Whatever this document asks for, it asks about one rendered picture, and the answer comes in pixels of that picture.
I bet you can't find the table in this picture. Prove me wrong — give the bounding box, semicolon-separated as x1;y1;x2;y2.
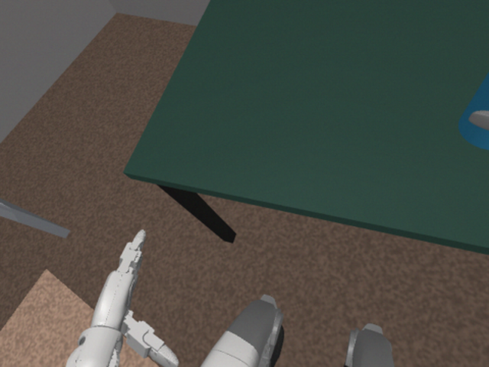
123;0;489;255

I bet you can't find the right robot hand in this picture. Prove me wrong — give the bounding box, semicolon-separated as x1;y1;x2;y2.
468;110;489;131

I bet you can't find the left robot hand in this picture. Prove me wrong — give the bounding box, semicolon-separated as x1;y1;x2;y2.
90;229;179;367

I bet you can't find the left robot arm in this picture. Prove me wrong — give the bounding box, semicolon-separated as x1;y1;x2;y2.
66;326;123;367

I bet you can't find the bottle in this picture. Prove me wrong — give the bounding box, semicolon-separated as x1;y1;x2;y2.
458;72;489;150

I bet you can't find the left robot foot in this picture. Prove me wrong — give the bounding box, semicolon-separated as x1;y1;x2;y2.
269;325;284;367

